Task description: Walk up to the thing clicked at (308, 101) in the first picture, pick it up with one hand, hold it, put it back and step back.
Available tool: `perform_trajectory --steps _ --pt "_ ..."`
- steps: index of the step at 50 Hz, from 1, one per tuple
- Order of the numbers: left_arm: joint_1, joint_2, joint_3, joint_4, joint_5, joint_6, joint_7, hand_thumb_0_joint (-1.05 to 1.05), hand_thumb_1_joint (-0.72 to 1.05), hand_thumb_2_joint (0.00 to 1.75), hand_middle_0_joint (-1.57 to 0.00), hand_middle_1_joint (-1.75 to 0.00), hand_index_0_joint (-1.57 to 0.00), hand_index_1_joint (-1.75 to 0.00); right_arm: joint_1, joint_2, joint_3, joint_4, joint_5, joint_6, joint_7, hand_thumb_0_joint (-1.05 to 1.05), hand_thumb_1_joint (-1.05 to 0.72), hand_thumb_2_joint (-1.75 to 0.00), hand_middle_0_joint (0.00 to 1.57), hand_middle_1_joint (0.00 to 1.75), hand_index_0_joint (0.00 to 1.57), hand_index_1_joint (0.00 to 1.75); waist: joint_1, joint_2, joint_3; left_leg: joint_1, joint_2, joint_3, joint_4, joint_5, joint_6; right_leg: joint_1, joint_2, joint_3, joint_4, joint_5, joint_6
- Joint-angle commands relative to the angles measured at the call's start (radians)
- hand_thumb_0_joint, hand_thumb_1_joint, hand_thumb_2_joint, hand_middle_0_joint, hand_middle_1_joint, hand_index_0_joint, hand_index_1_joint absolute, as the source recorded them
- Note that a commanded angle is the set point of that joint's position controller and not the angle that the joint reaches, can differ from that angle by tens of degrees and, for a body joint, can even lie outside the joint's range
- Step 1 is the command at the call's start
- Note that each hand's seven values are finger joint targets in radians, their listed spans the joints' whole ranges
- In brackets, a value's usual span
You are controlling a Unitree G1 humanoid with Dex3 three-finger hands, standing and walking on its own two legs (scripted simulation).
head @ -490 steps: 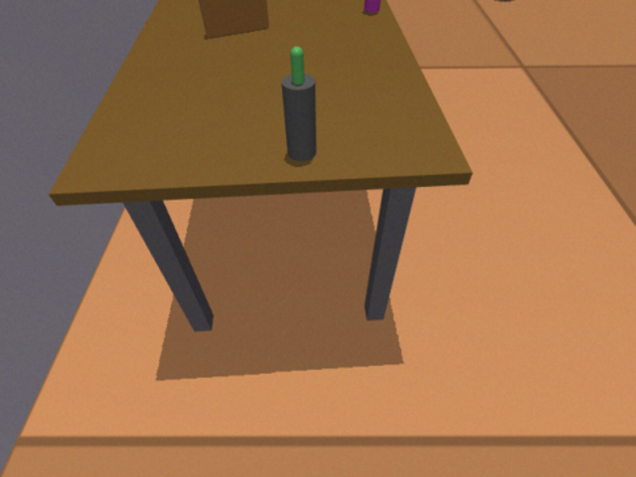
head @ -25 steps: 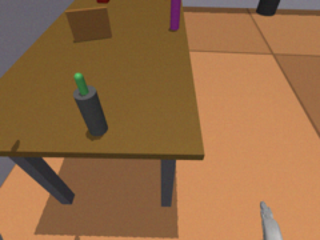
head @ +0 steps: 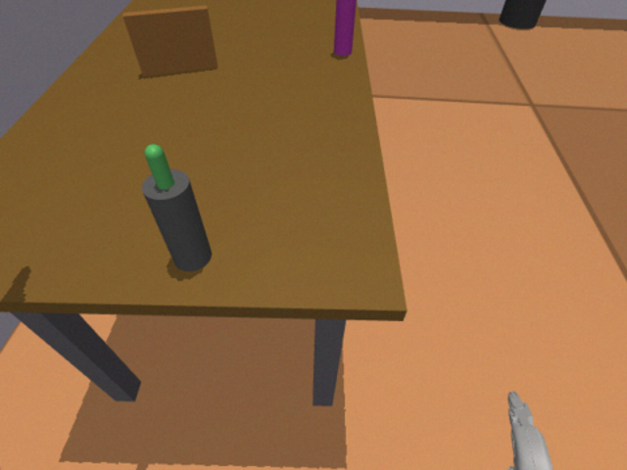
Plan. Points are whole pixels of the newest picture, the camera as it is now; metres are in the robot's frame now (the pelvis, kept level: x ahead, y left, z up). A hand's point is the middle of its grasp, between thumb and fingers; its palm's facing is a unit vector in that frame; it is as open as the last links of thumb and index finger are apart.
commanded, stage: go down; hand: left
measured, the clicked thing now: (175, 209) +0.44 +0.21 +0.09
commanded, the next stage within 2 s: approach in 1.06 s
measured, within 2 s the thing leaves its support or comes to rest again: neither
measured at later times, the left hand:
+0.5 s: hand out of the picture +0.35 +0.39 +0.17, palm faces +0.19 -0.98 +0.00, open 17.6 cm
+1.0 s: hand out of the picture +0.34 +0.39 +0.17, palm faces +0.19 -0.98 +0.01, open 17.4 cm
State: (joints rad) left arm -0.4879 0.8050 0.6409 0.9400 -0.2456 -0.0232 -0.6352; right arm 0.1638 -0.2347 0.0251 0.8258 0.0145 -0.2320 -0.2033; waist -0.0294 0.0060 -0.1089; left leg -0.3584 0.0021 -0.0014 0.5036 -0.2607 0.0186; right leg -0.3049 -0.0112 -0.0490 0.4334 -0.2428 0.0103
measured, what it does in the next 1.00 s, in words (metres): stands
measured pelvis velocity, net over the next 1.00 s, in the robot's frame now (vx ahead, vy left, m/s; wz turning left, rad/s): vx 0.00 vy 0.00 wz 0.01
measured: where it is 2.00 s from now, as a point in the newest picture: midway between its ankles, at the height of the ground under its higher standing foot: outside the picture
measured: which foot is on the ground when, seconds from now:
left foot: down 0.00-1.00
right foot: down 0.00-1.00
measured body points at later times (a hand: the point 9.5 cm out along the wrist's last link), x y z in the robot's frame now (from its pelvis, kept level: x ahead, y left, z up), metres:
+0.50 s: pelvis +0.00 +0.00 +0.00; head +0.02 +0.01 +0.45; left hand +0.33 +0.44 +0.17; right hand +0.15 -0.26 -0.09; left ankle -0.01 +0.10 -0.74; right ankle -0.02 -0.13 -0.74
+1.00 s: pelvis +0.00 +0.00 +0.00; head +0.02 +0.01 +0.45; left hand +0.32 +0.44 +0.17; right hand +0.16 -0.26 -0.08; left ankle -0.01 +0.10 -0.74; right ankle -0.02 -0.13 -0.74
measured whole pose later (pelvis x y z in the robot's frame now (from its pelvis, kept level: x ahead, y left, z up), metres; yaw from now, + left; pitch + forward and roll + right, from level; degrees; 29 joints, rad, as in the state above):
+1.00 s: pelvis +0.00 +0.00 +0.00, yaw +0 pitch +8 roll -2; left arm -0.51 0.84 0.65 0.98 -0.23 -0.03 -0.65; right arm 0.18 -0.25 0.03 0.76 0.01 -0.23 -0.20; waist -0.04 0.00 -0.11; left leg -0.40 0.00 -0.01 0.55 -0.28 0.02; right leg -0.34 -0.01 -0.06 0.47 -0.26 0.01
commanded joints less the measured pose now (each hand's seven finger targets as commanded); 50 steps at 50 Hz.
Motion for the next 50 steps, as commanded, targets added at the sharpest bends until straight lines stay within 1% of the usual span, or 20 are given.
perform_trajectory --steps 1,10,13,15,17,19,20,22,24,28,29,30,34,36,37,38,39,44,45,50 --pt "-0.348 0.441 0.074 -0.193 -0.028 -0.069 -0.006 0.0 -0.58 0.05 -0.04 -0.02 -0.04 -0.03 -0.097 -0.17 -0.053 -0.126 -0.003 -0.051 -0.009 0.0 0.54 -0.05 0.05 0.05 0.05 0.05 0.011 0.166 -0.25 0.226 0.0 -0.038 -0.026 0.381 -0.012 0.0 0.022 -0.012 -0.019 0.246 -0.036" --pt "-0.405 0.483 0.074 -0.14 -0.016 -0.084 -0.01 0.0 -0.56 0.04 -0.04 -0.03 -0.04 -0.03 -0.099 -0.174 -0.046 -0.16 -0.005 -0.052 -0.01 0.0 0.54 -0.05 0.05 0.05 0.05 0.05 -0.003 0.159 -0.271 0.203 -0.007 -0.033 -0.017 0.319 -0.006 -0.009 0.02 -0.006 -0.02 0.219 -0.032" --pt "-0.405 0.454 0.044 -0.114 -0.014 -0.087 -0.015 0.0 -0.57 0.06 -0.04 -0.03 -0.04 -0.04 -0.099 -0.153 -0.03 -0.152 -0.001 -0.052 -0.008 0.0 0.54 -0.05 0.05 0.05 0.05 0.05 -0.006 0.152 -0.243 0.18 -0.005 -0.036 -0.018 0.304 -0.004 -0.035 0.022 -0.007 -0.017 0.201 -0.034" --pt "-0.398 0.495 0.074 -0.083 -0.012 -0.087 -0.007 0.0 -0.59 0.05 -0.04 -0.03 -0.05 -0.04 -0.111 -0.208 -0.07 -0.193 -0.003 -0.06 -0.016 0.0 0.54 -0.05 0.05 0.05 0.05 0.05 -0.014 0.137 -0.267 0.186 -0.005 -0.037 -0.01 0.301 -0.003 -0.03 0.021 -0.006 -0.01 0.205 -0.032" --pt "-0.439 0.465 0.04 -0.123 -0.01 -0.095 -0.014 0.0 -0.57 0.06 -0.04 -0.03 -0.04 -0.04 -0.081 -0.148 -0.025 -0.158 -0.005 -0.055 -0.005 0.0 0.55 -0.05 0.05 0.05 0.05 0.05 -0.006 0.178 -0.261 0.186 -0.003 -0.036 -0.008 0.298 -0.005 -0.047 0.022 -0.004 -0.008 0.196 -0.036" --pt "-0.383 0.497 0.082 -0.1 -0.013 -0.091 -0.012 0.0 -0.55 0.05 -0.04 -0.03 -0.04 -0.03 -0.095 -0.183 -0.053 -0.208 0.0 -0.059 -0.011 0.0 0.55 -0.05 0.05 0.05 0.05 0.05 0.001 0.179 -0.299 0.202 0.0 -0.04 -0.002 0.34 -0.01 -0.029 0.023 -0.009 -0.005 0.215 -0.036" --pt "-0.405 0.463 0.046 -0.12 -0.014 -0.088 -0.012 0.0 -0.55 0.05 -0.04 -0.03 -0.04 -0.03 -0.051 -0.153 -0.035 -0.137 -0.001 -0.051 -0.006 0.0 0.54 -0.05 0.05 0.05 0.05 0.05 0.003 0.186 -0.272 0.196 0.002 -0.042 -0.006 0.337 -0.011 -0.044 0.026 -0.011 -0.003 0.207 -0.04" --pt "-0.412 0.493 0.071 -0.137 -0.014 -0.088 -0.011 0.0 -0.55 0.05 -0.04 -0.03 -0.04 -0.03 -0.093 -0.196 -0.06 -0.215 -0.001 -0.059 -0.01 0.0 0.55 -0.05 0.05 0.05 0.05 0.05 -0.005 0.181 -0.305 0.223 0.005 -0.044 -0.003 0.357 -0.014 -0.039 0.026 -0.011 -0.007 0.212 -0.038" --pt "-0.424 0.45 0.035 -0.154 -0.014 -0.079 -0.017 0.0 -0.54 0.06 -0.04 -0.03 -0.04 -0.04 -0.019 -0.128 -0.024 -0.096 -0.001 -0.047 -0.003 0.0 0.54 -0.05 0.05 0.05 0.05 0.05 0.0 0.201 -0.278 0.212 0.004 -0.043 0.0 0.367 -0.011 -0.054 0.027 -0.009 -0.005 0.218 -0.04" --pt "-0.341 0.492 0.089 -0.125 -0.019 -0.069 -0.008 0.0 -0.53 0.05 -0.04 -0.03 -0.04 -0.03 -0.068 -0.211 -0.073 -0.181 -0.002 -0.051 -0.012 0.0 0.54 -0.05 0.05 0.05 0.05 0.05 0.003 0.157 -0.281 0.197 0.0 -0.039 0.001 0.368 -0.009 -0.025 0.025 -0.008 -0.002 0.233 -0.036" --pt "-0.366 0.455 0.057 -0.163 -0.018 -0.072 -0.013 0.0 -0.51 0.05 -0.04 -0.03 -0.04 -0.03 -0.07 -0.164 -0.044 -0.17 0.0 -0.047 -0.007 0.0 0.55 -0.05 0.05 0.05 0.05 0.05 0.014 0.165 -0.261 0.192 -0.003 -0.038 0.0 0.357 -0.007 -0.034 0.025 -0.009 -0.007 0.229 -0.036" --pt "-0.342 0.478 0.097 -0.13 -0.02 -0.071 -0.013 0.0 -0.51 0.05 -0.04 -0.03 -0.04 -0.03 -0.097 -0.178 -0.043 -0.247 -0.001 -0.055 -0.009 0.0 0.54 -0.05 0.05 0.05 0.05 0.05 0.007 0.141 -0.302 0.203 -0.002 -0.036 0.012 0.386 -0.004 -0.012 0.021 -0.006 -0.003 0.251 -0.033" --pt "-0.342 0.443 0.061 -0.171 -0.019 -0.07 -0.023 0.0 -0.49 0.06 -0.03 -0.03 -0.04 -0.03 -0.013 -0.157 -0.045 -0.176 0.001 -0.04 -0.009 0.0 0.55 -0.05 0.05 0.05 0.05 0.05 -0.003 0.157 -0.266 0.206 -0.006 -0.034 0.009 0.404 -0.001 -0.03 0.022 -0.004 -0.002 0.27 -0.032" --pt "-0.33 0.491 0.105 -0.173 -0.022 -0.066 -0.018 0.0 -0.5 0.04 -0.04 -0.03 -0.05 -0.03 -0.081 -0.192 -0.058 -0.241 0.002 -0.049 -0.014 0.0 0.55 -0.05 0.05 0.05 0.05 0.05 0.01 0.173 -0.28 0.216 -0.004 -0.037 0.006 0.4 -0.009 -0.017 0.022 -0.009 -0.001 0.252 -0.035" --pt "-0.312 0.478 0.099 -0.16 -0.023 -0.062 -0.02 0.0 -0.49 0.04 -0.04 -0.03 -0.04 -0.02 -0.044 -0.186 -0.061 -0.185 0.002 -0.044 -0.013 0.0 0.54 -0.05 0.05 0.05 0.05 0.05 0.008 0.188 -0.252 0.212 0.004 -0.042 -0.004 0.395 -0.013 -0.037 0.025 -0.012 -0.001 0.235 -0.038" --pt "-0.35 0.416 0.039 -0.195 -0.024 -0.063 -0.024 0.0 -0.49 0.05 -0.04 -0.03 -0.04 -0.03 0.004 -0.139 -0.039 -0.117 0.001 -0.032 -0.006 0.0 0.55 -0.05 0.05 0.05 0.05 0.05 0.0 0.183 -0.224 0.206 0.0 -0.042 -0.005 0.377 -0.008 -0.058 0.026 -0.012 -0.006 0.232 -0.038" --pt "-0.334 0.425 0.06 -0.17 -0.026 -0.064 -0.023 0.0 -0.5 0.05 -0.04 -0.04 -0.04 -0.03 -0.069 -0.175 -0.055 -0.223 0.0 -0.047 -0.009 0.0 0.54 -0.05 0.05 0.05 0.05 0.05 -0.001 0.133 -0.234 0.196 -0.002 -0.039 0.003 0.365 -0.004 -0.042 0.024 -0.011 -0.007 0.23 -0.033" --pt "-0.379 0.45 0.074 -0.207 -0.03 -0.081 -0.022 0.0 -0.51 0.05 -0.04 -0.03 -0.04 -0.03 -0.058 -0.174 -0.051 -0.215 -0.001 -0.051 -0.012 0.0 0.54 -0.05 0.05 0.05 0.05 0.05 -0.008 0.194 -0.271 0.231 0.001 -0.042 0.004 0.364 -0.008 -0.048 0.02 -0.011 0.002 0.224 -0.034" --pt "-0.398 0.423 0.044 -0.221 -0.028 -0.08 -0.024 0.0 -0.51 0.04 -0.04 -0.03 -0.05 -0.03 -0.044 -0.152 -0.041 -0.175 -0.001 -0.048 -0.01 0.0 0.54 -0.05 0.05 0.05 0.05 0.05 -0.006 0.192 -0.272 0.238 -0.001 -0.044 0.008 0.365 -0.006 -0.059 0.021 -0.012 -0.001 0.222 -0.034" --pt "-0.381 0.474 0.08 -0.189 -0.021 -0.071 -0.011 0.0 -0.51 0.03 -0.04 -0.03 -0.05 -0.03 -0.087 -0.209 -0.072 -0.247 -0.003 -0.059 -0.018 0.0 0.54 -0.05 0.05 0.05 0.05 0.05 -0.007 0.154 -0.281 0.217 -0.008 -0.04 0.012 0.344 -0.001 -0.027 0.016 -0.008 -0.002 0.231 -0.029"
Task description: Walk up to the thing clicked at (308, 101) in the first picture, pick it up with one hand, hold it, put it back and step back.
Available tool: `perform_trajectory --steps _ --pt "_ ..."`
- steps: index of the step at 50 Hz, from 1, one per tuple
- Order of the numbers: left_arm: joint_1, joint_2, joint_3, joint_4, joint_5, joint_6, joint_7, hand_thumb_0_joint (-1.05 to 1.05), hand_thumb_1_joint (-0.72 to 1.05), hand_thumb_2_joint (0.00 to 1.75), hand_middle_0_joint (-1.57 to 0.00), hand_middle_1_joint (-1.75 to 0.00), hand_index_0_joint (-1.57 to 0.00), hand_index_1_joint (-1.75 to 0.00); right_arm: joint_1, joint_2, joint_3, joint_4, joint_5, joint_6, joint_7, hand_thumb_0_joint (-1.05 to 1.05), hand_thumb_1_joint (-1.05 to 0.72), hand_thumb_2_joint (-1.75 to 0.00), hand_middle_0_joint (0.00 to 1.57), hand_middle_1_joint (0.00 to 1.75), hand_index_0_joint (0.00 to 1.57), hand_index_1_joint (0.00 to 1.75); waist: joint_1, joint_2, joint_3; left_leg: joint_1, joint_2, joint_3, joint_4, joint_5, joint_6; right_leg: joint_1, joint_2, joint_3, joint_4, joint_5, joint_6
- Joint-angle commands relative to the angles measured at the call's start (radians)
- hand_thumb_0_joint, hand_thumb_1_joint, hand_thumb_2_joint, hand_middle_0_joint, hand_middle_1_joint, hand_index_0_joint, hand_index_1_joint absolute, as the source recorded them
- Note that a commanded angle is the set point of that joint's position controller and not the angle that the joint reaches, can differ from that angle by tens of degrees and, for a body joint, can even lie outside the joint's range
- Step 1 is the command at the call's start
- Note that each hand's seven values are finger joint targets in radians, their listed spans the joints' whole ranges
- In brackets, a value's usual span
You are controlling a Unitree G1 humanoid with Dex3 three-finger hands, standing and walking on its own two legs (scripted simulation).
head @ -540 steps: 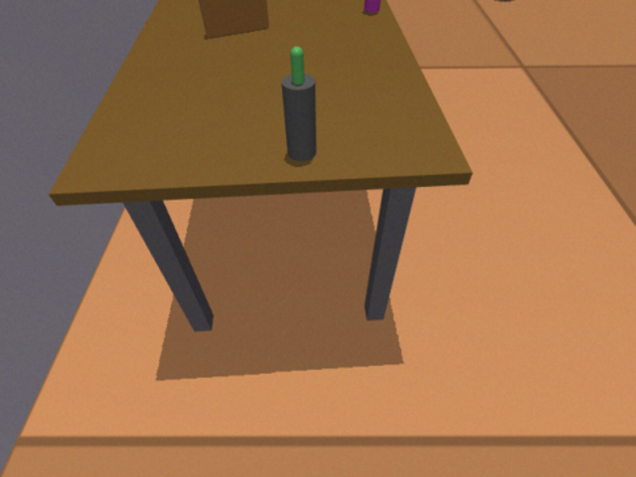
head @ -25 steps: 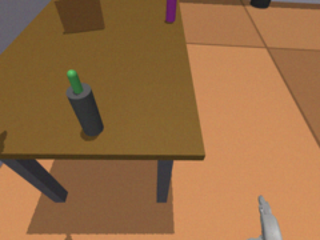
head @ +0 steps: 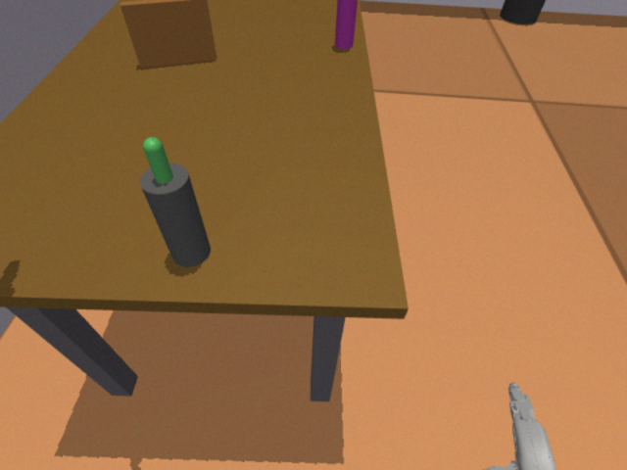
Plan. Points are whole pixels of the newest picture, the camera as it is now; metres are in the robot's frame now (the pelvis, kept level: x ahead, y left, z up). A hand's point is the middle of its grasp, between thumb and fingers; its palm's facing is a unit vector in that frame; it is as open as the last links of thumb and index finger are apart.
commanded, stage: go down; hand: left
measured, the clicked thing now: (174, 204) +0.44 +0.20 +0.10
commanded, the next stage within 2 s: approach in 0.06 s
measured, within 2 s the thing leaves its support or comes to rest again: neither
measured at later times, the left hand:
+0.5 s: hand (18, 237) +0.36 +0.36 +0.13, palm faces +0.13 -0.99 +0.02, open 17.4 cm
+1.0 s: hand (156, 233) +0.42 +0.23 +0.06, palm faces +0.11 -0.99 +0.04, open 17.4 cm
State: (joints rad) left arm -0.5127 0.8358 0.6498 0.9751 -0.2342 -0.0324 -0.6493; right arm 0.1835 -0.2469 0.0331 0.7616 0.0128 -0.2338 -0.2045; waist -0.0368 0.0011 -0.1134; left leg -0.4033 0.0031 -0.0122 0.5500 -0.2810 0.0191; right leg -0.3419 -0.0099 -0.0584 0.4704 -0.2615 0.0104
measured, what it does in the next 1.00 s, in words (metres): stands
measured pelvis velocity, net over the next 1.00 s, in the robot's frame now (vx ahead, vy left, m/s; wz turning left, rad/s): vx -0.01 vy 0.00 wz -0.05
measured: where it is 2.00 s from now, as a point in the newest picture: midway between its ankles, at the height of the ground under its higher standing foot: outside the picture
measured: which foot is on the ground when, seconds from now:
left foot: down 0.00-1.00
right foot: down 0.00-1.00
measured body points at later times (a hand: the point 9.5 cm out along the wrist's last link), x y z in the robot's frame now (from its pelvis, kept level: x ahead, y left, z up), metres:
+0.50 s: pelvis -0.01 +0.00 -0.01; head +0.03 +0.02 +0.44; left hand +0.34 +0.41 +0.13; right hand +0.15 -0.25 -0.08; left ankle -0.01 +0.10 -0.74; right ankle -0.02 -0.13 -0.74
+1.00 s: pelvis -0.01 +0.00 -0.03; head +0.04 +0.01 +0.42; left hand +0.40 +0.29 +0.06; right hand +0.12 -0.28 -0.08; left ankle -0.01 +0.10 -0.74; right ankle -0.02 -0.13 -0.74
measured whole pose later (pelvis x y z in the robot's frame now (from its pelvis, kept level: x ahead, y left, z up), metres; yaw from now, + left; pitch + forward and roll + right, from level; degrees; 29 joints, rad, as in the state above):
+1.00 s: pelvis -0.01 +0.00 -0.03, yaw -3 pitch +12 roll -2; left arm -0.50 0.44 0.43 0.82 -0.21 -0.25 -0.25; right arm 0.29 -0.25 -0.04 0.43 0.02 -0.12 -0.06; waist -0.09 0.00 -0.13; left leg -0.64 0.03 0.03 0.82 -0.40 0.02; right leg -0.60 0.01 -0.02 0.76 -0.38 0.01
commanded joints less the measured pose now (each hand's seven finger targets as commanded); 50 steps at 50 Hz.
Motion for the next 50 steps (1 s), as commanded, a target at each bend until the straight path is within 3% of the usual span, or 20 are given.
perform_trajectory --steps 1,3,5,9,15,17,19,21,24,26,32,33,35,36,41,43,45,47,48,50 --pt "-0.349 0.432 0.059 -0.2 -0.026 -0.062 0.003 0.0 -0.49 0.04 -0.04 -0.03 -0.04 -0.03 -0.065 -0.19 -0.088 -0.119 -0.002 -0.051 -0.016 0.0 0.54 -0.05 0.05 0.05 0.05 0.05 -0.008 0.163 -0.236 0.243 -0.007 -0.03 -0.042 0.342 -0.004 -0.013 0.018 0.001 -0.037 0.235 -0.031" --pt "-0.351 0.392 0.032 -0.216 -0.03 -0.062 -0.004 0.0 -0.48 0.05 -0.03 -0.04 -0.04 -0.03 -0.061 -0.151 -0.051 -0.15 0.0 -0.051 -0.006 0.0 0.55 -0.05 0.05 0.05 0.05 0.05 0.005 0.161 -0.228 0.235 -0.007 -0.03 -0.047 0.324 -0.004 -0.011 0.02 -0.001 -0.041 0.221 -0.033" --pt "-0.309 0.457 0.089 -0.216 -0.03 -0.061 0.004 0.0 -0.47 0.04 -0.04 -0.03 -0.04 -0.02 -0.055 -0.18 -0.07 -0.18 0.003 -0.051 -0.01 0.0 0.54 -0.05 0.05 0.05 0.05 0.05 0.021 0.172 -0.275 0.245 -0.009 -0.028 -0.044 0.354 -0.006 0.021 0.017 -0.002 -0.037 0.236 -0.034" --pt "-0.322 0.447 0.083 -0.218 -0.031 -0.053 -0.007 0.0 -0.42 0.05 -0.04 -0.03 -0.03 -0.04 -0.064 -0.156 -0.049 -0.194 0.004 -0.05 -0.006 0.0 0.57 -0.04 0.05 0.05 0.05 0.05 0.02 0.153 -0.249 0.224 -0.011 -0.024 -0.038 0.39 -0.001 0.031 0.016 0.005 -0.039 0.273 -0.03" --pt "-0.352 0.348 -0.001 -0.147 -0.039 -0.066 -0.011 0.0 -0.44 0.05 -0.03 -0.03 -0.02 -0.03 -0.062 -0.145 -0.041 -0.144 -0.001 -0.048 -0.005 0.0 0.57 -0.04 0.05 0.05 0.05 0.05 -0.007 0.136 -0.18 0.191 -0.003 -0.031 -0.049 0.273 -0.002 -0.043 0.023 -0.001 -0.03 0.18 -0.033" --pt "-0.351 0.332 -0.004 -0.116 -0.032 -0.076 0.004 0.0 -0.48 0.05 -0.03 -0.03 -0.02 -0.04 -0.113 -0.167 -0.037 -0.259 -0.003 -0.063 -0.003 0.0 0.57 -0.04 0.05 0.05 0.05 0.05 -0.022 0.114 -0.227 0.211 0.004 -0.036 -0.037 0.272 -0.002 -0.061 0.022 -0.003 -0.018 0.172 -0.032" --pt "-0.407 0.215 -0.098 -0.158 -0.041 -0.101 0.007 0.0 -0.48 0.05 -0.03 -0.02 -0.02 -0.03 -0.04 -0.1 -0.001 -0.164 -0.003 -0.05 0.009 0.0 0.58 -0.04 0.05 0.05 0.05 0.05 -0.03 0.143 -0.194 0.21 0.001 -0.033 -0.031 0.246 -0.003 -0.099 0.023 -0.005 -0.007 0.158 -0.033" --pt "-0.379 0.221 -0.075 -0.135 -0.047 -0.12 0.031 0.0 -0.51 0.05 -0.03 -0.03 -0.03 -0.04 -0.026 -0.173 -0.061 -0.206 -0.006 -0.061 0.007 0.0 0.57 -0.04 0.05 0.05 0.05 0.05 -0.054 0.116 -0.233 0.231 0.002 -0.035 -0.008 0.269 -0.001 -0.121 0.021 -0.005 0.01 0.17 -0.029" --pt "-0.43 0.175 -0.117 -0.176 -0.041 -0.163 0.063 0.0 -0.54 0.05 -0.04 -0.04 -0.03 -0.05 0.012 -0.162 -0.062 -0.171 -0.013 -0.058 0.029 0.0 0.58 -0.04 0.05 0.05 0.05 0.05 -0.053 0.155 -0.234 0.236 0.014 -0.044 0.019 0.286 -0.011 -0.193 0.023 -0.007 0.033 0.149 -0.034" --pt "-0.393 0.171 -0.092 -0.148 -0.044 -0.188 0.094 0.0 -0.55 0.05 -0.04 -0.04 -0.04 -0.05 -0.01 -0.213 -0.108 -0.214 -0.009 -0.061 0.037 0.0 0.57 -0.04 0.05 0.05 0.05 0.05 -0.057 0.13 -0.242 0.203 0.017 -0.047 0.039 0.271 -0.013 -0.2 0.022 -0.006 0.058 0.145 -0.031" --pt "-0.445 0.062 -0.137 -0.236 -0.042 -0.275 0.179 0.0 -0.56 0.06 -0.05 -0.05 -0.05 -0.06 -0.002 -0.154 -0.079 -0.296 -0.007 -0.03 0.09 0.0 0.56 -0.05 0.05 0.05 0.05 0.05 -0.052 0.164 -0.34 0.186 0.022 -0.043 0.117 0.319 -0.016 -0.216 0.02 0.007 0.12 0.163 -0.035" --pt "-0.409 0.107 -0.096 -0.232 -0.036 -0.287 0.203 0.0 -0.53 0.02 -0.04 -0.03 -0.05 -0.03 -0.036 -0.178 -0.095 -0.336 -0.01 -0.027 0.091 0.0 0.57 -0.04 0.05 0.05 0.05 0.05 -0.035 0.163 -0.378 0.176 0.02 -0.037 0.137 0.346 -0.015 -0.188 0.018 0.009 0.133 0.188 -0.033" --pt "-0.437 0.094 -0.105 -0.274 -0.026 -0.303 0.241 0.0 -0.53 0.04 -0.04 -0.05 -0.05 -0.04 0.018 -0.175 -0.114 -0.291 -0.014 -0.003 0.107 0.0 0.57 -0.04 0.05 0.05 0.05 0.05 -0.022 0.203 -0.39 0.163 0.024 -0.038 0.159 0.372 -0.021 -0.201 0.018 0.013 0.161 0.195 -0.037" --pt "-0.431 0.13 -0.056 -0.308 -0.021 -0.314 0.268 0.0 -0.54 0.04 -0.05 -0.05 -0.06 -0.05 -0.036 -0.206 -0.133 -0.392 -0.018 -0.005 0.111 0.0 0.56 -0.04 0.05 0.05 0.05 0.05 -0.014 0.205 -0.446 0.173 0.026 -0.037 0.178 0.419 -0.024 -0.173 0.017 0.014 0.177 0.227 -0.037" --pt "-0.388 -0.02 -0.128 -0.369 -0.001 -0.315 0.358 0.0 -0.49 0.04 -0.05 -0.04 -0.06 -0.03 0.004 -0.157 -0.127 -0.435 -0.012 0.03 0.138 0.0 0.54 -0.05 0.05 0.05 0.05 0.05 -0.008 0.178 -0.477 0.144 0.038 -0.035 0.204 0.465 -0.026 -0.147 0.026 0.016 0.218 0.262 -0.038" --pt "-0.3 -0.023 -0.113 -0.333 0.005 -0.301 0.383 0.0 -0.5 0.02 -0.05 -0.03 -0.06 -0.03 0.006 -0.174 -0.141 -0.474 -0.004 0.044 0.138 0.0 0.54 -0.05 0.05 0.05 0.05 0.05 -0.002 0.13 -0.441 0.078 0.029 -0.021 0.2 0.411 -0.018 -0.111 0.026 0.026 0.225 0.268 -0.034" --pt "-0.34 -0.154 -0.213 -0.36 0.0 -0.289 0.387 0.0 -0.51 0.03 -0.05 -0.04 -0.06 -0.03 0.056 -0.138 -0.127 -0.453 -0.001 0.057 0.144 0.0 0.54 -0.05 0.05 0.05 0.05 0.05 -0.026 0.109 -0.381 0.049 0.029 -0.015 0.198 0.349 -0.013 -0.147 0.027 0.031 0.229 0.235 -0.032" --pt "-0.316 -0.101 -0.176 -0.353 0.005 -0.274 0.407 0.0 -0.54 0.03 -0.05 -0.04 -0.06 -0.03 0.053 -0.187 -0.17 -0.487 0.006 0.062 0.14 0.0 0.54 -0.05 0.05 0.05 0.05 0.05 -0.021 0.098 -0.353 0.045 0.027 -0.013 0.19 0.293 -0.013 -0.172 0.029 0.03 0.226 0.185 -0.032" --pt "-0.332 -0.086 -0.165 -0.388 0.009 -0.274 0.416 0.0 -0.53 0.03 -0.05 -0.04 -0.06 -0.03 0.065 -0.172 -0.15 -0.523 0.009 0.064 0.143 0.0 0.55 -0.05 0.05 0.05 0.05 0.05 -0.019 0.093 -0.329 0.018 0.025 -0.006 0.185 0.254 -0.012 -0.169 0.027 0.031 0.227 0.169 -0.032" --pt "-0.318 -0.176 -0.219 -0.378 -0.001 -0.266 0.417 0.0 -0.52 0.03 -0.05 -0.04 -0.06 -0.03 0.102 -0.155 -0.154 -0.514 0.014 0.07 0.146 0.0 0.55 -0.04 0.05 0.05 0.05 0.05 -0.034 0.058 -0.286 -0.009 0.02 0.0 0.181 0.192 -0.007 -0.186 0.026 0.035 0.226 0.142 -0.029"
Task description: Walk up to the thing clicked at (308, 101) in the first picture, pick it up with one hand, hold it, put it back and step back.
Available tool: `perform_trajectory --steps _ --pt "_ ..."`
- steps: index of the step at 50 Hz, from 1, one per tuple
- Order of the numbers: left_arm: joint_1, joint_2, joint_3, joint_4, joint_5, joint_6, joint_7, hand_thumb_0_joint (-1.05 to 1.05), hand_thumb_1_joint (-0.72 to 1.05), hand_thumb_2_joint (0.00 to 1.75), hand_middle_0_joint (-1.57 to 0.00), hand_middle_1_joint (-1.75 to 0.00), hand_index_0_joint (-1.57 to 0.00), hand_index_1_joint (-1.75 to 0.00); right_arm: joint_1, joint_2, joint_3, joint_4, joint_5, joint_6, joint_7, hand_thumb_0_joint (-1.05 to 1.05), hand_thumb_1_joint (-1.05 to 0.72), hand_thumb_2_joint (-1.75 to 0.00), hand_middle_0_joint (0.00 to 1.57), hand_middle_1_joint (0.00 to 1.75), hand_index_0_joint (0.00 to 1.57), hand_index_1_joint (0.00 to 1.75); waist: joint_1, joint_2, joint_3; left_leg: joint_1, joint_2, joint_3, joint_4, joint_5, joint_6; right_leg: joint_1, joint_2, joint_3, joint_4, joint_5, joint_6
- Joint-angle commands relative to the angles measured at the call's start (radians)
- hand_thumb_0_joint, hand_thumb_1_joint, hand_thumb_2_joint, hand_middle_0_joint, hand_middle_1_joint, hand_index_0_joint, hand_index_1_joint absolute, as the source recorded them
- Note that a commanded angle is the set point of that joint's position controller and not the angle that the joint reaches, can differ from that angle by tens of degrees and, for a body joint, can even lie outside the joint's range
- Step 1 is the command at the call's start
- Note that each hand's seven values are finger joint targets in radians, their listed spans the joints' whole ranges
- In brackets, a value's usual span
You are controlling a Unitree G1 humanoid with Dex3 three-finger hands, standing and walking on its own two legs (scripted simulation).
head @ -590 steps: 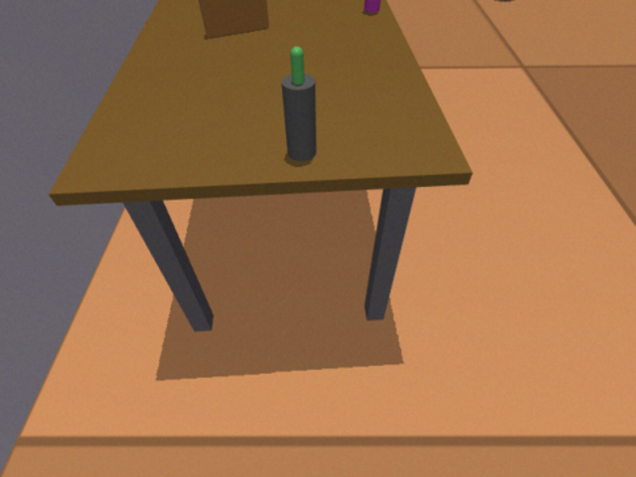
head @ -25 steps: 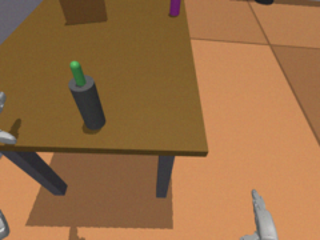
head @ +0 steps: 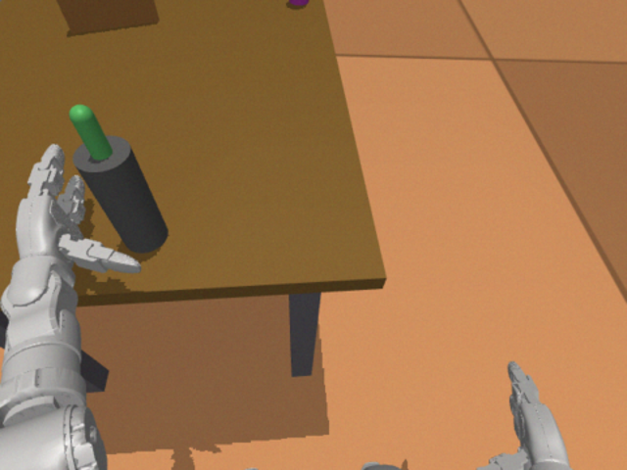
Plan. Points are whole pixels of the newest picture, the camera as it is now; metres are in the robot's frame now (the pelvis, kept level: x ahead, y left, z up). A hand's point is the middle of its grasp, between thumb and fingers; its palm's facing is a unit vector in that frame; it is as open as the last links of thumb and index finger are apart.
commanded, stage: close in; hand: left
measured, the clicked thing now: (118, 183) +0.44 +0.23 +0.13
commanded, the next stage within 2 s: rest palm in 0.24 s
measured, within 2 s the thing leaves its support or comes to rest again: leaves its support in 1.68 s
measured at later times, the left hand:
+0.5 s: hand (137, 220) +0.41 +0.21 +0.08, palm faces +0.18 -0.98 +0.03, open 17.6 cm
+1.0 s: hand (129, 197) +0.44 +0.23 +0.09, palm faces +0.19 -0.98 +0.03, open 13.8 cm
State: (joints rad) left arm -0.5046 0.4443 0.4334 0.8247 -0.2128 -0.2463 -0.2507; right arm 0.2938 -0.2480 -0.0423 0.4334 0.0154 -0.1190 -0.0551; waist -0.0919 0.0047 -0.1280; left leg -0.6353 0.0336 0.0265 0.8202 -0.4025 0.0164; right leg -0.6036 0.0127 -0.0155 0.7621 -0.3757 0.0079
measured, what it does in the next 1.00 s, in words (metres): stands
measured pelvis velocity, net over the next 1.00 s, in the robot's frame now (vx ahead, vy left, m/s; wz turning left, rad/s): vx -0.02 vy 0.00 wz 0.00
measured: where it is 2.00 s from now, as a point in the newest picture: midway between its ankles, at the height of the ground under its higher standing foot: outside the picture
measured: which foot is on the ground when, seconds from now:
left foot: down 0.00-1.00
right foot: down 0.00-1.00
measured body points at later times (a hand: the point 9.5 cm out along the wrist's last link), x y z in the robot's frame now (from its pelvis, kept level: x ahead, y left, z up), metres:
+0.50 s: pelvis -0.01 -0.01 -0.01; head +0.04 +0.00 +0.44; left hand +0.40 +0.27 +0.09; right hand +0.14 -0.28 -0.05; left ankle +0.00 +0.10 -0.71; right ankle +0.00 -0.13 -0.71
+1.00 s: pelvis -0.02 +0.00 -0.01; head +0.04 +0.02 +0.44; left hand +0.43 +0.28 +0.10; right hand +0.13 -0.27 -0.04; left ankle +0.00 +0.10 -0.71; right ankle +0.00 -0.13 -0.70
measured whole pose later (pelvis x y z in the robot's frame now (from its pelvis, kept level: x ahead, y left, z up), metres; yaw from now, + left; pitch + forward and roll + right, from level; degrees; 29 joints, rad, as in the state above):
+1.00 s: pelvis -0.02 +0.00 -0.01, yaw +0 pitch +13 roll -2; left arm -0.70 0.45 0.38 0.95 -0.15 -0.22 -0.11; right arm 0.35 -0.24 -0.05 0.26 0.01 -0.08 -0.03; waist -0.12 -0.01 -0.11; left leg -0.71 0.03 0.02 0.88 -0.40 0.02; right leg -0.68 0.01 -0.02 0.84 -0.38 0.01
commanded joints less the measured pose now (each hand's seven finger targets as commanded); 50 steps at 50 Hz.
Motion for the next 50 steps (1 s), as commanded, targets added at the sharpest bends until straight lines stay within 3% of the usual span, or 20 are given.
perform_trajectory --steps 1,3,6,9,11,18,20,22,23,24,25,28,29,32,33,40,42,45,46,50 --pt "-0.358 0.26 0.032 -0.271 -0.025 -0.054 0.025 0.0 -0.54 0.02 -0.05 -0.04 -0.07 -0.03 -0.012 -0.198 -0.114 -0.232 0.012 -0.049 -0.008 0.0 0.55 -0.04 0.05 0.05 0.05 0.05 0.007 0.047 -0.314 0.249 -0.007 -0.041 -0.082 0.329 -0.002 0.08 0.004 -0.009 -0.059 0.273 -0.024" --pt "-0.367 0.219 -0.007 -0.272 -0.018 -0.044 0.022 0.0 -0.55 0.02 -0.05 -0.03 -0.07 -0.02 0.046 -0.141 -0.067 -0.209 0.012 -0.042 0.0 0.0 0.56 -0.04 0.05 0.05 0.05 0.05 0.009 0.062 -0.301 0.243 -0.015 -0.033 -0.067 0.366 0.002 0.083 -0.002 -0.006 -0.05 0.318 -0.02" --pt "-0.385 0.179 -0.042 -0.269 -0.023 -0.036 0.026 0.0 -0.58 0.01 -0.06 -0.02 -0.07 -0.01 0.054 -0.152 -0.086 -0.182 0.016 -0.036 0.001 0.0 0.55 -0.05 0.05 0.05 0.05 0.05 0.001 0.063 -0.287 0.258 -0.016 -0.032 -0.058 0.365 0.004 0.053 -0.004 -0.003 -0.044 0.317 -0.017" --pt "-0.433 0.235 -0.011 -0.333 -0.012 -0.039 0.048 0.0 -0.58 0.01 -0.06 -0.01 -0.07 0.0 0.001 -0.172 -0.096 -0.255 0.014 -0.04 0.0 0.0 0.55 -0.05 0.05 0.05 0.05 0.05 0.015 0.071 -0.332 0.26 -0.019 -0.032 -0.057 0.337 0.003 0.074 -0.008 -0.002 -0.043 0.301 -0.017" --pt "-0.409 0.15 -0.07 -0.275 -0.009 -0.031 0.056 0.0 -0.57 0.0 -0.06 -0.01 -0.07 0.0 0.046 -0.131 -0.068 -0.22 0.014 -0.03 0.004 0.0 0.55 -0.05 0.05 0.05 0.05 0.05 0.004 0.054 -0.303 0.244 -0.021 -0.032 -0.058 0.306 0.006 0.069 -0.008 0.0 -0.046 0.286 -0.016" --pt "-0.428 0.182 -0.044 -0.301 0.008 -0.032 0.103 0.0 -0.61 0.0 -0.1 0.0 -0.09 0.0 0.016 -0.166 -0.104 -0.262 0.011 -0.015 0.001 0.0 0.53 -0.05 0.05 0.05 0.05 0.05 0.019 0.052 -0.334 0.228 -0.023 -0.028 -0.059 0.308 0.006 0.105 -0.01 0.005 -0.043 0.299 -0.017" --pt "-0.383 0.115 -0.08 -0.254 0.015 -0.023 0.117 0.0 -0.61 0.0 -0.1 0.0 -0.1 0.0 0.032 -0.123 -0.074 -0.241 0.011 -0.008 0.009 0.0 0.54 -0.05 0.05 0.05 0.05 0.05 0.028 0.054 -0.272 0.204 -0.019 -0.032 -0.074 0.273 0.001 0.081 -0.005 -0.004 -0.043 0.246 -0.023" --pt "-0.364 0.17 -0.029 -0.245 0.02 -0.027 0.138 0.0 -0.61 0.0 -0.11 0.0 -0.1 -0.01 0.017 -0.18 -0.126 -0.299 0.01 -0.008 0.004 0.0 0.53 -0.05 0.05 0.05 0.05 0.05 0.017 0.019 -0.322 0.216 -0.015 -0.036 -0.064 0.309 0.003 0.09 -0.003 -0.007 -0.035 0.273 -0.021" --pt "-0.375 0.129 -0.064 -0.235 0.026 -0.028 0.14 0.0 -0.61 0.0 -0.11 0.0 -0.11 -0.01 0.052 -0.142 -0.098 -0.273 0.01 0.0 0.008 0.0 0.53 -0.05 0.05 0.05 0.05 0.05 0.015 0.016 -0.282 0.188 -0.017 -0.035 -0.067 0.286 0.005 0.088 -0.002 -0.006 -0.037 0.262 -0.02" --pt "-0.383 0.174 -0.017 -0.289 0.023 -0.039 0.148 0.0 -0.61 0.0 -0.11 0.0 -0.11 -0.01 0.015 -0.142 -0.085 -0.318 0.009 -0.004 0.011 0.0 0.53 -0.05 0.05 0.05 0.05 0.05 0.041 0.027 -0.303 0.182 -0.016 -0.035 -0.069 0.294 0.001 0.116 -0.004 -0.007 -0.031 0.263 -0.022" --pt "-0.375 0.141 -0.05 -0.265 0.023 -0.04 0.148 0.0 -0.61 0.0 -0.19 -0.07 -0.19 -0.06 0.042 -0.13 -0.092 -0.28 0.011 -0.001 0.012 0.0 0.52 -0.05 0.05 0.05 0.05 0.05 0.031 0.044 -0.307 0.189 -0.023 -0.028 -0.061 0.291 0.003 0.106 -0.006 0.001 -0.032 0.267 -0.02" --pt "-0.464 0.265 0.015 -0.333 0.039 -0.063 0.165 0.0 -0.61 0.05 -0.35 -0.19 -0.36 -0.18 0.011 -0.162 -0.107 -0.362 0.01 -0.003 0.003 0.0 0.52 -0.05 0.05 0.05 0.05 0.05 0.021 0.04 -0.372 0.199 -0.024 -0.022 -0.053 0.304 0.007 0.16 -0.01 0.013 -0.027 0.307 -0.014" --pt "-0.501 0.184 -0.059 -0.33 0.044 -0.061 0.159 0.0 -0.61 0.06 -0.37 -0.21 -0.38 -0.2 0.049 -0.102 -0.06 -0.327 0.007 0.001 0.009 0.0 0.52 -0.05 0.05 0.05 0.05 0.05 0.01 0.072 -0.349 0.202 -0.024 -0.022 -0.054 0.296 0.006 0.136 -0.01 0.014 -0.029 0.296 -0.016" --pt "-0.491 0.196 -0.045 -0.247 0.034 -0.05 0.155 0.0 -0.61 0.12 -0.45 -0.28 -0.46 -0.28 0.037 -0.165 -0.12 -0.281 0.011 -0.003 -0.002 0.0 0.52 -0.05 0.05 0.05 0.05 0.05 -0.012 0.066 -0.29 0.212 -0.015 -0.032 -0.065 0.269 0.002 0.059 -0.003 0.009 -0.031 0.248 -0.02" --pt "-0.534 0.187 -0.075 -0.252 0.042 -0.051 0.147 0.0 -0.6 0.13 -0.47 -0.3 -0.48 -0.29 0.034 -0.152 -0.103 -0.295 0.008 -0.004 0.002 0.0 0.52 -0.05 0.05 0.05 0.05 0.05 -0.022 0.085 -0.326 0.226 -0.015 -0.034 -0.06 0.267 0.002 0.052 -0.004 0.01 -0.035 0.244 -0.022" --pt "-0.575 0.216 -0.046 -0.133 0.047 -0.045 0.134 0.0 -0.54 0.2 -0.57 -0.38 -0.58 -0.38 0.042 -0.14 -0.076 -0.327 0.004 -0.012 0.011 0.0 0.53 -0.04 0.05 0.05 0.05 0.05 -0.026 0.082 -0.33 0.227 -0.01 -0.038 -0.053 0.286 -0.004 0.026 0.001 -0.004 -0.028 0.245 -0.025" --pt "-0.604 0.172 -0.084 -0.126 0.041 -0.045 0.121 0.0 -0.52 0.25 -0.62 -0.44 -0.63 -0.43 0.045 -0.126 -0.07 -0.294 0.004 -0.013 0.017 0.0 0.52 -0.05 0.05 0.05 0.05 0.05 -0.022 0.105 -0.322 0.237 -0.002 -0.045 -0.056 0.307 -0.011 0.003 0.006 -0.013 -0.019 0.237 -0.031" --pt "-0.612 0.309 0.009 -0.107 0.05 -0.048 0.14 0.0 -0.47 0.34 -0.73 -0.55 -0.74 -0.55 0.039 -0.175 -0.098 -0.346 0.001 -0.013 0.015 0.0 0.52 -0.05 0.05 0.05 0.05 0.05 -0.018 0.072 -0.359 0.187 -0.011 -0.04 -0.042 0.291 -0.002 0.058 0.001 -0.005 -0.018 0.257 -0.026" --pt "-0.635 0.268 -0.019 -0.112 0.051 -0.053 0.138 0.0 -0.45 0.37 -0.76 -0.58 -0.77 -0.58 0.033 -0.134 -0.066 -0.338 0.0 -0.01 0.022 0.0 0.52 -0.05 0.05 0.05 0.05 0.05 -0.012 0.09 -0.364 0.187 -0.014 -0.037 -0.043 0.288 -0.003 0.057 0.0 -0.003 -0.015 0.254 -0.027" --pt "-0.639 0.233 -0.036 -0.073 0.055 -0.045 0.144 0.0 -0.32 0.5 -0.89 -0.71 -0.89 -0.71 0.042 -0.161 -0.095 -0.316 -0.006 -0.009 0.021 0.0 0.52 -0.05 0.05 0.05 0.05 0.05 -0.024 0.097 -0.359 0.226 0.003 -0.053 -0.044 0.33 -0.013 -0.007 0.011 -0.017 -0.009 0.243 -0.033"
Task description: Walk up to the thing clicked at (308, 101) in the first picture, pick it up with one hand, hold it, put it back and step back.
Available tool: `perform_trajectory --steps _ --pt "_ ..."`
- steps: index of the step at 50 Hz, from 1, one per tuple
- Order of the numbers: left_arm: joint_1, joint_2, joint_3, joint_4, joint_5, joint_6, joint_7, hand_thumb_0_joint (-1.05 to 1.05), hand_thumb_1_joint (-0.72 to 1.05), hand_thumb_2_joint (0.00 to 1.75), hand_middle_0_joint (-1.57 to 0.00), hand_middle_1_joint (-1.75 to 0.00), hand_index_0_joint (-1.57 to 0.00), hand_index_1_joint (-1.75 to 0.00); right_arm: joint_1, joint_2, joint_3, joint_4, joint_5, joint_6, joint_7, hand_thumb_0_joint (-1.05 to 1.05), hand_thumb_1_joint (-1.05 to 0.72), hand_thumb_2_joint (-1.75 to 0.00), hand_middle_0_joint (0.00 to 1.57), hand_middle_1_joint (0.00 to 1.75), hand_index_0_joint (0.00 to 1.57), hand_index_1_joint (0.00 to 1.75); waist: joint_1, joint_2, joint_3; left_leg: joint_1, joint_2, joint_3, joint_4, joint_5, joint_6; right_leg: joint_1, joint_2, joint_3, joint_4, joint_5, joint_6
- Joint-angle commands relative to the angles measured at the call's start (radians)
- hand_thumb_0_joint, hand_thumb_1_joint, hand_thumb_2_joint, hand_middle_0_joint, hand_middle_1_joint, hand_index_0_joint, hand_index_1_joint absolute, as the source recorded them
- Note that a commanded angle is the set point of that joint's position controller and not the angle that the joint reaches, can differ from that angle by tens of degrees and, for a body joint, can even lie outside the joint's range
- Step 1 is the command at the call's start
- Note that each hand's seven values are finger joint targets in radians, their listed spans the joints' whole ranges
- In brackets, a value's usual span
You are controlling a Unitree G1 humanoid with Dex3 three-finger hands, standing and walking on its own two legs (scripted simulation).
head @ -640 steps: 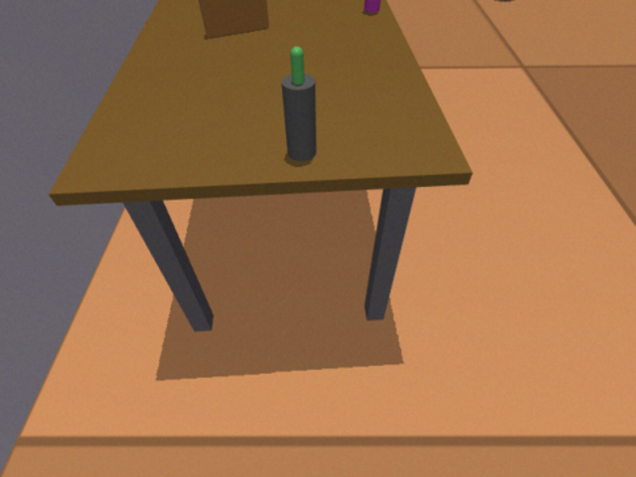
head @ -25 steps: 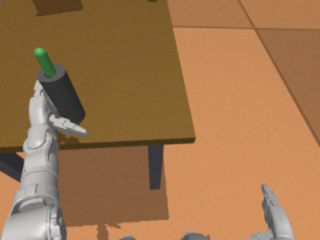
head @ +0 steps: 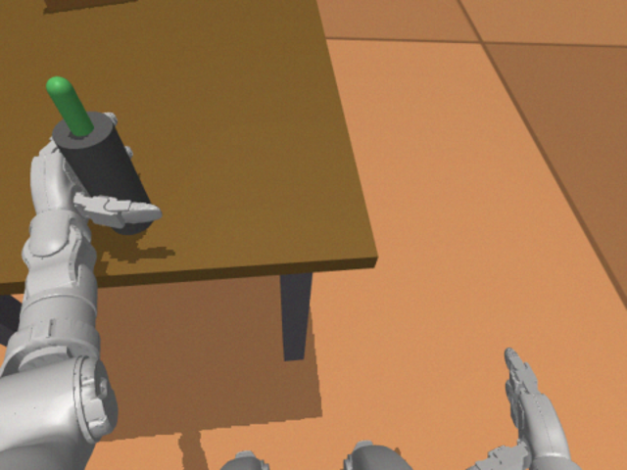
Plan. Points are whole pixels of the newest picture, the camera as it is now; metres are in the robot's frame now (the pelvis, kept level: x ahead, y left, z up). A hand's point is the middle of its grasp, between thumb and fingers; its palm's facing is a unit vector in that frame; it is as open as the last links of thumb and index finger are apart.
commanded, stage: close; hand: left
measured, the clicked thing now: (101, 162) +0.46 +0.23 +0.14
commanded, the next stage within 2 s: settle in 0.20 s
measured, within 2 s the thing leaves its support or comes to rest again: leaves its support in 0.68 s
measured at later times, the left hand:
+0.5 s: hand (118, 181) +0.46 +0.22 +0.10, palm faces +0.19 -0.98 +0.01, open 8.6 cm
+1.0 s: hand (107, 162) +0.45 +0.22 +0.14, palm faces +0.20 -0.98 -0.01, open 8.7 cm
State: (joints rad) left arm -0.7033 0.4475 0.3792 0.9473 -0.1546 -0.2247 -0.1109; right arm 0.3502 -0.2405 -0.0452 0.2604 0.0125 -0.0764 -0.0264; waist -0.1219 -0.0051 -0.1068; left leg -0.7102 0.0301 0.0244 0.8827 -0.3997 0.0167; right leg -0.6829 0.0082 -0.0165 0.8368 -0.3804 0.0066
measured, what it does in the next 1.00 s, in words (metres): stands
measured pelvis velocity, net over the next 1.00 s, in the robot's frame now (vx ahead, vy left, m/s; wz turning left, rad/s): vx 0.01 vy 0.00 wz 0.01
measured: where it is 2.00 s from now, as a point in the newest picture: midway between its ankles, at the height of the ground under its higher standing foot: outside the picture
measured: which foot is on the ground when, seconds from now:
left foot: down 0.00-1.00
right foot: down 0.00-1.00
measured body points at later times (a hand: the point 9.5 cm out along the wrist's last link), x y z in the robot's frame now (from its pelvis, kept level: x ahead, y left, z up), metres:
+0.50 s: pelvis +0.01 +0.00 +0.00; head +0.07 +0.02 +0.45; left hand +0.44 +0.27 +0.10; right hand +0.15 -0.26 -0.04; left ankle +0.02 +0.11 -0.70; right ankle +0.01 -0.13 -0.70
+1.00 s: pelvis +0.01 +0.00 +0.01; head +0.04 +0.00 +0.46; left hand +0.43 +0.27 +0.15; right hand +0.16 -0.26 -0.04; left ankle +0.02 +0.11 -0.70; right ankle +0.01 -0.13 -0.70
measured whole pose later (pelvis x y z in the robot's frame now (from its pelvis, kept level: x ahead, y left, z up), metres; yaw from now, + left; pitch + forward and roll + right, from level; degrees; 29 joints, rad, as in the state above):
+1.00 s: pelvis +0.01 +0.00 +0.01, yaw +0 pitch +9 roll -1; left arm -0.64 0.40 0.32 0.77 -0.15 -0.05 -0.07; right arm 0.30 -0.23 -0.03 0.41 0.04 -0.09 -0.07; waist -0.08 0.02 -0.10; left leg -0.57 0.03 0.02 0.80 -0.38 0.01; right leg -0.54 0.01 -0.02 0.75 -0.36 0.00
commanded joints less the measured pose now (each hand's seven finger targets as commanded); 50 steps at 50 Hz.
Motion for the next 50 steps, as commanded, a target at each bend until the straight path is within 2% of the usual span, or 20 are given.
perform_trajectory --steps 1,3,4,5,7,10,15,20,23,27,33,35,37,40,42,43,44,46,47,50 --pt "-0.457 0.234 0.019 -0.209 -0.004 -0.071 0.007 0.0 -0.28 0.53 -0.92 -0.75 -0.93 -0.74 -0.052 -0.168 -0.09 -0.183 0.0 -0.057 -0.006 0.0 0.52 -0.05 0.05 0.05 0.05 0.05 0.008 0.106 -0.39 0.291 0.006 -0.051 -0.106 0.312 -0.013 0.09 0.015 -0.015 -0.081 0.241 -0.032" --pt "-0.468 0.186 -0.003 -0.189 0.0 -0.072 0.012 0.0 -0.27 0.6 -1.0 -0.83 -1.01 -0.83 -0.062 -0.132 -0.065 -0.171 -0.001 -0.055 -0.003 0.0 0.52 -0.05 0.05 0.05 0.05 0.05 0.005 0.095 -0.381 0.265 0.001 -0.046 -0.114 0.251 -0.009 0.087 0.014 -0.011 -0.084 0.209 -0.032" --pt "-0.477 0.173 -0.019 -0.188 0.002 -0.071 0.014 0.0 -0.24 0.62 -1.04 -0.87 -1.04 -0.86 -0.053 -0.153 -0.09 -0.173 0.0 -0.053 -0.008 0.0 0.52 -0.05 0.05 0.05 0.05 0.05 -0.006 0.083 -0.366 0.254 -0.002 -0.042 -0.117 0.206 -0.004 0.076 0.014 -0.008 -0.092 0.185 -0.029" --pt "-0.445 0.207 0.012 -0.148 0.007 -0.068 0.023 0.0 -0.22 0.64 -1.06 -0.9 -1.07 -0.89 -0.029 -0.164 -0.096 -0.168 -0.003 -0.051 -0.01 0.0 0.52 -0.05 0.05 0.05 0.05 0.05 -0.011 0.069 -0.357 0.242 -0.002 -0.041 -0.113 0.199 -0.002 0.071 0.014 -0.008 -0.094 0.184 -0.027" --pt "-0.406 0.199 0.014 -0.126 0.012 -0.071 0.026 0.0 -0.18 0.67 -1.08 -0.92 -1.09 -0.91 -0.012 -0.145 -0.074 -0.154 -0.004 -0.051 -0.004 0.0 0.53 -0.04 0.05 0.05 0.05 0.05 0.004 0.062 -0.325 0.209 -0.003 -0.041 -0.115 0.19 -0.004 0.064 0.015 -0.012 -0.087 0.174 -0.03" --pt "-0.39 0.195 0.011 -0.169 0.007 -0.076 0.027 0.0 -0.07 0.74 -1.17 -1.01 -1.19 -1.0 -0.001 -0.158 -0.088 -0.195 -0.004 -0.046 -0.003 0.0 0.52 -0.04 0.05 0.05 0.05 0.05 0.001 0.056 -0.411 0.254 -0.003 -0.04 -0.099 0.246 -0.002 0.089 0.014 -0.011 -0.081 0.217 -0.027" --pt "-0.359 0.226 0.022 -0.237 0.003 -0.075 0.022 0.0 0.13 1.07 -1.39 -1.32 -1.39 -1.32 0.01 -0.15 -0.084 -0.172 0.004 -0.038 -0.006 0.0 0.52 -0.05 0.05 0.05 0.05 0.05 0.019 0.07 -0.403 0.242 -0.011 -0.028 -0.09 0.27 0.005 0.123 0.008 0.001 -0.082 0.257 -0.021" --pt "-0.422 0.225 0.016 -0.322 -0.003 -0.067 0.029 0.0 0.45 1.27 -1.36 -1.34 -1.35 -1.37 -0.045 -0.146 -0.077 -0.179 0.009 -0.032 -0.011 0.0 0.52 -0.06 0.05 0.05 0.05 0.05 0.029 0.124 -0.418 0.284 -0.005 -0.037 -0.109 0.292 -0.01 0.131 0.011 -0.004 -0.08 0.244 -0.03" --pt "-0.43 0.241 0.026 -0.365 -0.011 -0.055 0.035 0.0 0.44 1.31 -1.37 -1.38 -1.36 -1.41 0.018 -0.134 -0.067 -0.138 0.011 -0.027 -0.016 0.0 0.52 -0.06 0.05 0.05 0.05 0.05 0.031 0.131 -0.435 0.331 0.001 -0.041 -0.102 0.385 -0.012 0.15 0.013 -0.009 -0.079 0.302 -0.029" --pt "-0.482 0.273 0.024 -0.464 -0.005 -0.046 0.041 0.0 0.33 1.3 -1.38 -1.4 -1.37 -1.43 -0.021 -0.122 -0.056 -0.133 0.01 -0.034 -0.016 0.0 0.52 -0.06 0.05 0.05 0.05 0.05 0.048 0.192 -0.489 0.411 0.011 -0.052 -0.105 0.499 -0.026 0.158 0.013 -0.018 -0.074 0.341 -0.032" --pt "-0.511 0.284 0.03 -0.562 -0.025 -0.023 0.03 0.0 0.18 1.31 -1.36 -1.43 -1.36 -1.45 -0.018 -0.124 -0.061 -0.078 0.01 -0.048 -0.029 0.0 0.51 -0.06 0.05 0.05 0.05 0.05 0.035 0.202 -0.503 0.458 0.011 -0.05 -0.108 0.537 -0.023 0.184 0.012 -0.013 -0.088 0.382 -0.029" --pt "-0.511 0.254 0.01 -0.578 -0.03 -0.003 0.031 0.0 0.18 1.3 -1.34 -1.41 -1.33 -1.44 -0.032 -0.127 -0.057 -0.064 0.01 -0.049 -0.032 0.0 0.51 -0.06 0.05 0.05 0.05 0.05 0.032 0.172 -0.49 0.454 0.009 -0.048 -0.115 0.52 -0.016 0.193 0.01 -0.007 -0.101 0.388 -0.026" --pt "-0.551 0.301 0.042 -0.622 -0.034 0.006 0.043 0.0 0.15 1.3 -1.34 -1.42 -1.34 -1.44 -0.102 -0.144 -0.066 -0.103 0.014 -0.061 -0.04 0.0 0.52 -0.06 0.05 0.05 0.05 0.05 0.042 0.184 -0.515 0.452 0.002 -0.042 -0.121 0.489 -0.015 0.227 0.005 -0.004 -0.109 0.385 -0.025" --pt "-0.524 0.267 0.025 -0.584 -0.04 0.024 0.047 0.0 0.12 1.31 -1.32 -1.42 -1.32 -1.45 -0.061 -0.139 -0.071 -0.033 0.017 -0.062 -0.051 0.0 0.52 -0.06 0.05 0.05 0.05 0.05 0.026 0.127 -0.431 0.419 -0.003 -0.037 -0.149 0.395 -0.007 0.23 0.007 -0.002 -0.133 0.345 -0.021" --pt "-0.527 0.24 -0.008 -0.565 -0.035 0.036 0.042 0.0 0.15 1.33 -1.32 -1.43 -1.32 -1.45 -0.063 -0.118 -0.046 -0.023 0.018 -0.065 -0.05 0.0 0.53 -0.06 0.05 0.05 0.05 0.05 0.025 0.144 -0.454 0.442 -0.002 -0.036 -0.148 0.415 -0.007 0.23 0.005 -0.002 -0.14 0.355 -0.021" --pt "-0.552 0.293 0.024 -0.605 -0.032 0.037 0.049 0.0 0.15 1.32 -1.33 -1.43 -1.33 -1.45 -0.114 -0.134 -0.053 -0.065 0.022 -0.068 -0.053 0.0 0.52 -0.06 0.05 0.05 0.05 0.05 0.038 0.151 -0.489 0.46 -0.002 -0.036 -0.145 0.456 -0.008 0.245 0.004 -0.004 -0.139 0.383 -0.019" --pt "-0.56 0.28 0.019 -0.585 -0.035 0.042 0.048 0.0 0.13 1.33 -1.34 -1.44 -1.34 -1.46 -0.098 -0.112 -0.042 -0.03 0.022 -0.069 -0.054 0.0 0.52 -0.06 0.05 0.05 0.05 0.05 0.039 0.156 -0.467 0.455 -0.005 -0.031 -0.14 0.466 -0.007 0.253 0.002 -0.003 -0.141 0.398 -0.017" --pt "-0.549 0.237 0.0 -0.554 -0.041 0.052 0.042 0.0 0.11 1.33 -1.33 -1.44 -1.33 -1.47 -0.114 -0.1 -0.026 -0.025 0.025 -0.072 -0.051 0.0 0.54 -0.06 0.05 0.05 0.05 0.05 0.039 0.11 -0.419 0.423 -0.008 -0.029 -0.163 0.41 -0.004 0.261 0.003 -0.005 -0.154 0.372 -0.015" --pt "-0.555 0.267 0.013 -0.538 -0.039 0.052 0.041 0.0 0.12 1.34 -1.33 -1.44 -1.33 -1.46 -0.122 -0.131 -0.051 -0.03 0.022 -0.077 -0.054 0.0 0.53 -0.06 0.05 0.05 0.05 0.05 0.031 0.118 -0.434 0.43 -0.006 -0.03 -0.166 0.402 -0.005 0.265 0.003 -0.006 -0.157 0.363 -0.017" --pt "-0.579 0.27 0.003 -0.518 -0.029 0.065 0.041 0.0 0.16 1.34 -1.32 -1.43 -1.32 -1.45 -0.099 -0.117 -0.042 0.005 0.026 -0.071 -0.052 0.0 0.54 -0.05 0.05 0.05 0.05 0.05 0.042 0.129 -0.401 0.422 -0.011 -0.025 -0.188 0.343 -0.005 0.252 0.001 -0.006 -0.18 0.314 -0.019"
